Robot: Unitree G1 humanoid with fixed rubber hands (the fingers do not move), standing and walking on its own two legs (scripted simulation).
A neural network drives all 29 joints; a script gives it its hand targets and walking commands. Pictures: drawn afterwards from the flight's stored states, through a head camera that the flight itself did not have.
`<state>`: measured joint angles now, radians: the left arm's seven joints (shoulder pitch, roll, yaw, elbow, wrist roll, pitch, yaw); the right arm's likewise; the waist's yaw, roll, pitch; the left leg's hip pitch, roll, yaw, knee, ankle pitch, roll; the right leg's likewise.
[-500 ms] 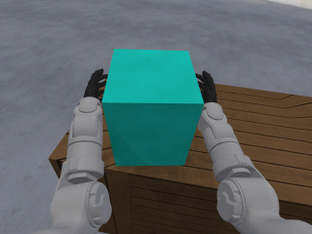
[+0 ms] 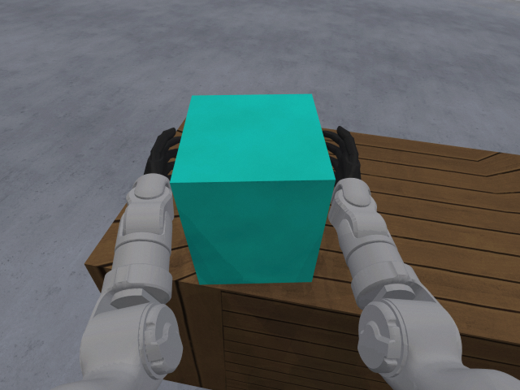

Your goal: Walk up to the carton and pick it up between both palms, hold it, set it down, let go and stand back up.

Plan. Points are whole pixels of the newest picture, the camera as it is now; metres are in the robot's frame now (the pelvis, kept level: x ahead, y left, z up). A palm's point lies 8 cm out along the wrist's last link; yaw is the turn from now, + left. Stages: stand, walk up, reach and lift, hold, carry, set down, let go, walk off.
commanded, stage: set down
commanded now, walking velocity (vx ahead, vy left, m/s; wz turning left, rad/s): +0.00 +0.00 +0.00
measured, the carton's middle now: (253, 192) +0.42 -0.01 +0.11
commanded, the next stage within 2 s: none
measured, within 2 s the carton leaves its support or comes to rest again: rests again in 1.28 s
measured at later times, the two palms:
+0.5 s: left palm (164, 188) +0.42 +0.14 +0.12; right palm (341, 189) +0.40 -0.15 +0.13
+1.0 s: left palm (164, 198) +0.43 +0.15 +0.10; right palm (335, 200) +0.40 -0.14 +0.11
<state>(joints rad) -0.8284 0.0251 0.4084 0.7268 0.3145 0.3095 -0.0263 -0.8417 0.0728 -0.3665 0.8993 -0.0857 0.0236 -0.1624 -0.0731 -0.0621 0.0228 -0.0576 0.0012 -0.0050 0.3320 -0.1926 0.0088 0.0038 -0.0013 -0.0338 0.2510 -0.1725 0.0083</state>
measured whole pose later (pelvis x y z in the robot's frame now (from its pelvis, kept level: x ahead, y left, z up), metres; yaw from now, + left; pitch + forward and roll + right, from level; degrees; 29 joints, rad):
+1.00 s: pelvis +0.01 +0.00 +0.00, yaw -1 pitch +1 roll -1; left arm -0.81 0.00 0.45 0.86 0.33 0.15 -0.03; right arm -0.76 0.15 -0.53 0.85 -0.27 -0.06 -0.12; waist -0.03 -0.04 0.00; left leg -0.17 0.01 0.03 0.34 -0.20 0.02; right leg -0.11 0.00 -0.04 0.26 -0.17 0.01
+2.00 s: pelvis +0.01 +0.01 +0.00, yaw -2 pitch +1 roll -1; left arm -0.80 -0.06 0.57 0.83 0.42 0.06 -0.09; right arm -0.71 0.20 -0.63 0.78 -0.41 -0.15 -0.08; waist -0.01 -0.03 0.05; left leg -0.15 0.01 0.06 0.32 -0.18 0.02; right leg -0.11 -0.02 -0.04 0.25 -0.16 0.02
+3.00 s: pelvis +0.00 +0.01 -0.01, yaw -3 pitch +13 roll -2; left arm -0.91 0.13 0.23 1.19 0.10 -0.10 0.08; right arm -0.81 0.01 -0.26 1.11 -0.04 -0.16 -0.17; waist -0.01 0.00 -0.10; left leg -0.46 0.05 0.08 0.46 -0.22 0.02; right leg -0.40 0.02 -0.04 0.34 -0.16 0.01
